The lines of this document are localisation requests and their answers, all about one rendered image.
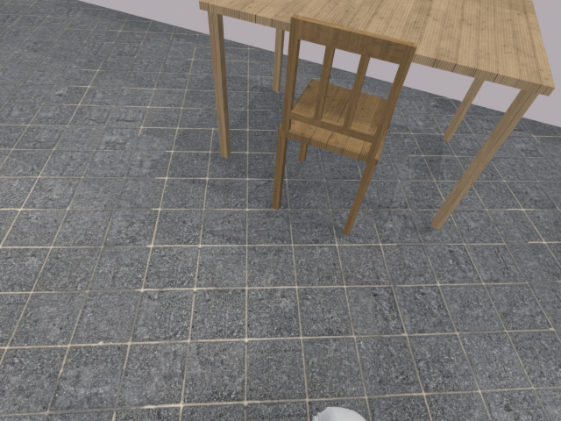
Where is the chair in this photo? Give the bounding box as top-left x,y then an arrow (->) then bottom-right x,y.
272,14 -> 418,235

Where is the table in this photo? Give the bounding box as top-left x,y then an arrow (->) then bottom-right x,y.
199,0 -> 555,230

